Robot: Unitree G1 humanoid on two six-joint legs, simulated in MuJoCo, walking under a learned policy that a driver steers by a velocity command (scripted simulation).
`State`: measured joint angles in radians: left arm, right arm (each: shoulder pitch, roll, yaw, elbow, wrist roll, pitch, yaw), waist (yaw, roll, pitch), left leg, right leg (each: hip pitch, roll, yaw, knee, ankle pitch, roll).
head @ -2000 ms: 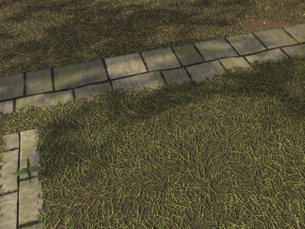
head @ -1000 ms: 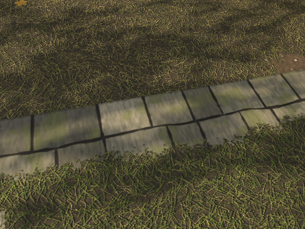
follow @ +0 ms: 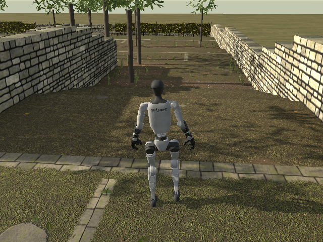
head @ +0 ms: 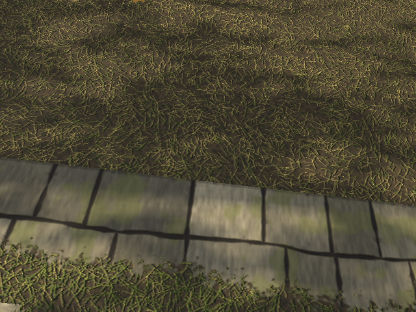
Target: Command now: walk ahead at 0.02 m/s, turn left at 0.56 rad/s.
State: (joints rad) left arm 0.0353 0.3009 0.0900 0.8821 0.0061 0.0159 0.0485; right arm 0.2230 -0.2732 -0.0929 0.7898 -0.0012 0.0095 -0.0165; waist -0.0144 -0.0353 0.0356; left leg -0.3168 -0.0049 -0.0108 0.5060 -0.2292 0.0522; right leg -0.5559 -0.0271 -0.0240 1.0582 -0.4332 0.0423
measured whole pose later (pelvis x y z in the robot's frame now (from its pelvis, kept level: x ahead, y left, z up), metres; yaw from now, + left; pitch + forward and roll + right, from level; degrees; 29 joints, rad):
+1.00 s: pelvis +0.06 +0.06 +0.01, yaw +29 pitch +1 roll -1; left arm 0.18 0.33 0.07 0.83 -0.02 -0.07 -0.04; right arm 0.37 -0.25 -0.04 0.71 0.00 -0.05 0.01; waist -0.02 -0.05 0.00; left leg -0.07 -0.03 0.02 0.31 -0.27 0.05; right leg -0.61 -0.10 -0.02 1.02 -0.18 -0.01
